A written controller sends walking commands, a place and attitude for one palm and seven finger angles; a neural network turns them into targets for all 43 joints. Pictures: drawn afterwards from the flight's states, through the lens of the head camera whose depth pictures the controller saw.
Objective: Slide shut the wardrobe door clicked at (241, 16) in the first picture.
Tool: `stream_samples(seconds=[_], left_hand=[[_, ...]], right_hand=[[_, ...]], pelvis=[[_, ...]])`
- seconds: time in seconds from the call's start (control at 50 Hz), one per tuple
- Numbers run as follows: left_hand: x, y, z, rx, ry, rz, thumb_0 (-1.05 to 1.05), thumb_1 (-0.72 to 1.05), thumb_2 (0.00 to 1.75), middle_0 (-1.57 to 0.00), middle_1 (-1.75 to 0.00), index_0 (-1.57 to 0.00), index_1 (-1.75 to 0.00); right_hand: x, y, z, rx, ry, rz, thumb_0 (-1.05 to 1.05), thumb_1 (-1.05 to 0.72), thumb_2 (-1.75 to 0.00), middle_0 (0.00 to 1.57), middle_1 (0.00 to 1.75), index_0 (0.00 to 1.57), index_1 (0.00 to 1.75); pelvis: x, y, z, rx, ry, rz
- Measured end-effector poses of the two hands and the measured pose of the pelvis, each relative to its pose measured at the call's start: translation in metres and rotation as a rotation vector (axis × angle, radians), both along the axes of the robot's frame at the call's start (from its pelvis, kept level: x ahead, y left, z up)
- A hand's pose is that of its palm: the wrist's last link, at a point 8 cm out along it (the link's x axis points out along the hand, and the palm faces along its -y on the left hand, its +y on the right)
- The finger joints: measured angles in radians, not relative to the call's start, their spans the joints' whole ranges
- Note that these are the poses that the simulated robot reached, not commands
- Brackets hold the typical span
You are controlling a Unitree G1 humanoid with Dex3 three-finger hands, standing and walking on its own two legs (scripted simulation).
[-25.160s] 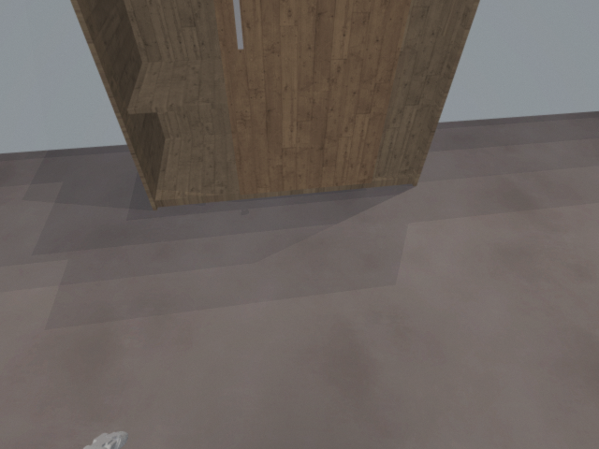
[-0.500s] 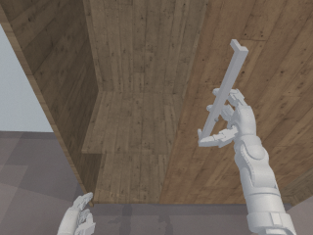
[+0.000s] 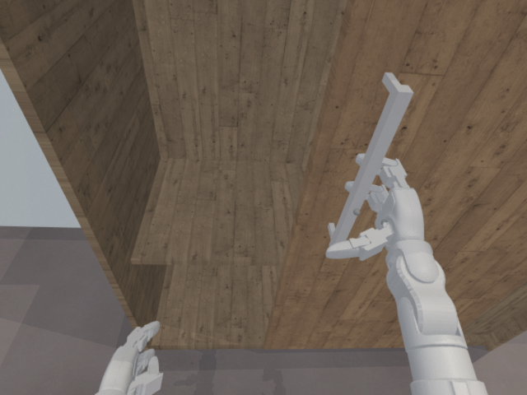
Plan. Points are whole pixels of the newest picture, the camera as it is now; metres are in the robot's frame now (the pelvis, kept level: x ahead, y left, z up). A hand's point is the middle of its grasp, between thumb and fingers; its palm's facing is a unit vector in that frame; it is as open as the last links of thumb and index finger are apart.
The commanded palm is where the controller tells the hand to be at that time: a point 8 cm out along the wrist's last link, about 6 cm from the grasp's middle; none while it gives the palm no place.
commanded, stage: slide the fingers in behind the handle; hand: right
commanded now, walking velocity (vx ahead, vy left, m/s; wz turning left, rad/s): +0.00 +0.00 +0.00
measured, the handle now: (357, 178) +0.42 -0.11 +0.15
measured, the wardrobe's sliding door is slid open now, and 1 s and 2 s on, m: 0.40 0.40 0.40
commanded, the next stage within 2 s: grip the handle and tug to test in 0.30 s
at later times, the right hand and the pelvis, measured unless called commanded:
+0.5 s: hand (358, 211) +0.35 -0.10 +0.15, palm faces -0.06 +1.00 -0.04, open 14.8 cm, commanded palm +0.32 -0.15 +0.14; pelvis +0.01 -0.01 +0.00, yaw +0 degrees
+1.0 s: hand (358, 207) +0.35 -0.10 +0.15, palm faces -0.03 +1.00 -0.04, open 7.9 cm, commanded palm +0.32 -0.14 +0.14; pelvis +0.00 +0.00 +0.00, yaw +0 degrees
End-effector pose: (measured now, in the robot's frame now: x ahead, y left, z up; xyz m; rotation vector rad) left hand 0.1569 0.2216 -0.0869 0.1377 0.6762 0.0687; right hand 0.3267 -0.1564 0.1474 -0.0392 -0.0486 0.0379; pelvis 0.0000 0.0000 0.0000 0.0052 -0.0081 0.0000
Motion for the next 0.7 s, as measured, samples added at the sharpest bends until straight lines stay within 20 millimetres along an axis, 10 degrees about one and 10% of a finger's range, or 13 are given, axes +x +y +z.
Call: stream_samples(seconds=[0.48,0.7], left_hand=[[0.015,-0.009,0.002,0.001,0.018,-0.006,0.02,0.9,0.9,-0.2,-0.29,-0.2,-0.29],[0.007,-0.006,0.0,0.01,0.04,0.007,0.02,0.9,0.9,-0.2,-0.3,-0.2,-0.29]], right_hand=[[0.002,-0.003,0.001,0.002,0.009,0.017,-0.01,0.49,-0.31,0.18,1.12,0.14,1.09],[0.005,-0.004,0.002,0.006,0.017,0.013,-0.01,0.17,-0.44,0.23,1.17,0.19,1.16]], pelvis=[[0.007,-0.005,0.0,0.005,0.008,0.0],[0.004,-0.005,0.0,0.005,0.005,-0.001]])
